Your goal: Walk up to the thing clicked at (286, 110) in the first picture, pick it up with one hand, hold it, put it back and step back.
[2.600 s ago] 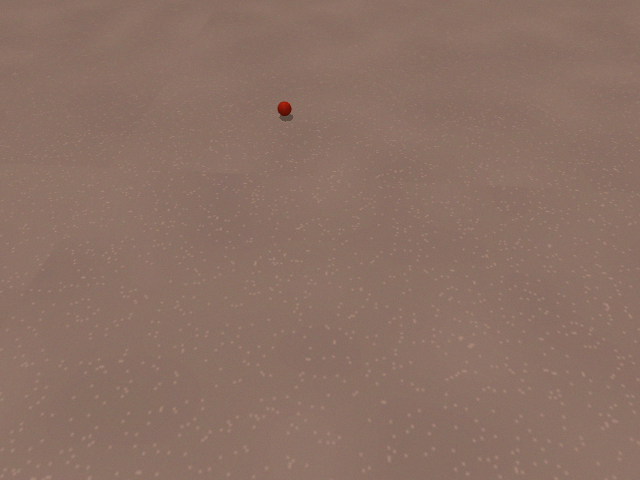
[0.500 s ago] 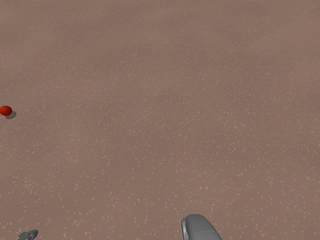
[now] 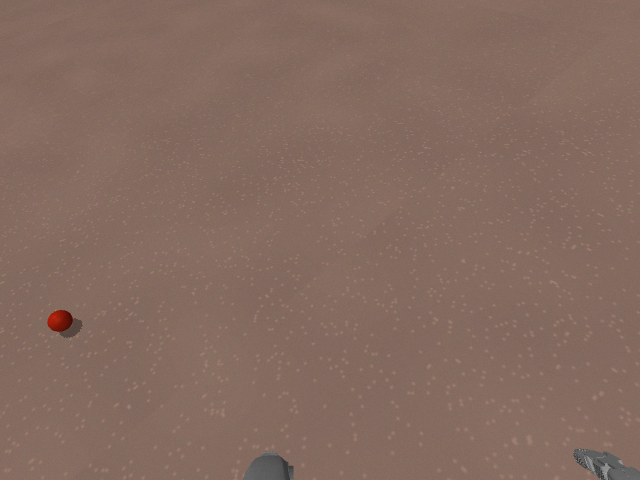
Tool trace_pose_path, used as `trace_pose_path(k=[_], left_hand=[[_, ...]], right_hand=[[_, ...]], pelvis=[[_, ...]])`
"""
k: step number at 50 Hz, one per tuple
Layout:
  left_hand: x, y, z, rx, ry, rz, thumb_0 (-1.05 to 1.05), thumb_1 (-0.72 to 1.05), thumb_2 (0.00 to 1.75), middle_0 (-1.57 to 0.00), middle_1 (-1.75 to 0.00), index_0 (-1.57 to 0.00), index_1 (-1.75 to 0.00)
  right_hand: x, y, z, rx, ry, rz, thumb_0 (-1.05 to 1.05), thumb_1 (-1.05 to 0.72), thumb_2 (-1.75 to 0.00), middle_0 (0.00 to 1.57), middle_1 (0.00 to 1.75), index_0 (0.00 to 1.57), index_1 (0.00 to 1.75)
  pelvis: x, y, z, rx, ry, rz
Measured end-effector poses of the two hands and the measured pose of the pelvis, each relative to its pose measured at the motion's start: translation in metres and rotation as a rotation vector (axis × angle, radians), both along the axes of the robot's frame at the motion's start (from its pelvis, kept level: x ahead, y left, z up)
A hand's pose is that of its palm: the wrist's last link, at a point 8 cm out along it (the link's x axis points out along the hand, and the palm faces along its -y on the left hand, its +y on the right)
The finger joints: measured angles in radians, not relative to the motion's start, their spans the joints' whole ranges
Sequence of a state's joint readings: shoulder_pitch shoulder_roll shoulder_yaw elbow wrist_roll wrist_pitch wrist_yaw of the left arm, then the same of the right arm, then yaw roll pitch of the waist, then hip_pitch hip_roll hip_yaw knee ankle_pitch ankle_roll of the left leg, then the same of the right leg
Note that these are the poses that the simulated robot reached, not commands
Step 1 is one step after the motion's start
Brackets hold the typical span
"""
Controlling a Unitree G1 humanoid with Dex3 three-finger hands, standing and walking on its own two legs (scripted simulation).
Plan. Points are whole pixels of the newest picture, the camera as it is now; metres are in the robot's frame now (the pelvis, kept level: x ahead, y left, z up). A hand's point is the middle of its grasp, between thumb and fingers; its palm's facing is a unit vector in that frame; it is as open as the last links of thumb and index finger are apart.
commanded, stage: walk up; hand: left
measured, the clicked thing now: (60, 320) +0.79 +1.07 -0.71
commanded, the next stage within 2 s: none
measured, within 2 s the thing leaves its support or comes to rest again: neither
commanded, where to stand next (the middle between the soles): +0.36 +1.03 m, yaw -31 degrees
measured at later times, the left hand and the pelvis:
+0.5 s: hand (51, 401) +0.28 +0.47 -0.13, palm faces -0.19 -0.81 -0.55, open 7.4 cm; pelvis +0.14 +0.20 -0.01, yaw -10 degrees
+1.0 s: hand out of the picture +0.38 +0.72 -0.14, palm faces -0.30 -0.78 -0.55, open 7.4 cm; pelvis +0.23 +0.44 -0.01, yaw -15 degrees
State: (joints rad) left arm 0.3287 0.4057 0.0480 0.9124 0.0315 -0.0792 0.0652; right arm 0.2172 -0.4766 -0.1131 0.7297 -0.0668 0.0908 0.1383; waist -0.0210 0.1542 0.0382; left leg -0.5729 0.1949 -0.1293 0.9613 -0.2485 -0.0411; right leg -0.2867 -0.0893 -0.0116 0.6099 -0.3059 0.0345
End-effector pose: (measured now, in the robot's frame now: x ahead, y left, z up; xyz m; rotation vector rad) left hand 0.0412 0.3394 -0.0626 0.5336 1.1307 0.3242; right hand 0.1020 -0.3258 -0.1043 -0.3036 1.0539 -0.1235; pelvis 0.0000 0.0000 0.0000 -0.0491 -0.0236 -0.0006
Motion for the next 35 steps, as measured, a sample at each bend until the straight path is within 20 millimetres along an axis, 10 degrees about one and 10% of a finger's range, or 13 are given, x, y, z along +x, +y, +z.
trace_pose_path(k=[7,14,20,26,35], left_hand=[[0.048,0.121,-0.037,0.056,0.108,-0.012,0.01,0.89,0.9,-0.21,-0.3,-0.21,-0.3],[0.132,0.135,-0.028,-0.043,0.097,-0.106,0.01,0.9,0.9,-0.2,-0.3,-0.21,-0.3],[0.203,0.142,-0.022,-0.058,0.049,-0.213,0.01,0.9,0.9,-0.2,-0.3,-0.21,-0.3],[0.238,0.178,-0.014,0.001,-0.056,-0.214,0.0,0.9,0.9,-0.21,-0.3,-0.21,-0.3],[0.25,0.273,0.011,0.062,-0.045,-0.209,0.0,0.89,0.9,-0.21,-0.3,-0.21,-0.3]], right_hand=[[0.013,0.071,0.008,-0.11,0.029,-0.066,0.01,-0.9,-0.9,0.2,0.3,0.2,0.3],[-0.018,0.134,0.025,-0.095,0.145,-0.196,0.01,-0.9,-0.9,0.2,0.3,0.21,0.3],[-0.016,0.173,0.001,-0.057,0.179,-0.271,0.01,-0.9,-0.9,0.2,0.3,0.21,0.3],[0.032,0.222,-0.032,0.006,0.153,-0.251,0.01,-0.9,-0.9,0.2,0.3,0.2,0.3],[0.11,0.282,-0.021,0.023,0.024,-0.188,0.01,-0.9,-0.9,0.2,0.3,0.21,0.3]], pelvis=[[0.037,0.084,-0.021,0.025,0.024,-0.059],[0.079,0.135,0.009,0.024,0.043,-0.101],[0.114,0.174,0.002,0.052,0.024,-0.149],[0.139,0.208,-0.012,0.003,-0.007,-0.168],[0.171,0.285,-0.007,0.024,-0.014,-0.207]])
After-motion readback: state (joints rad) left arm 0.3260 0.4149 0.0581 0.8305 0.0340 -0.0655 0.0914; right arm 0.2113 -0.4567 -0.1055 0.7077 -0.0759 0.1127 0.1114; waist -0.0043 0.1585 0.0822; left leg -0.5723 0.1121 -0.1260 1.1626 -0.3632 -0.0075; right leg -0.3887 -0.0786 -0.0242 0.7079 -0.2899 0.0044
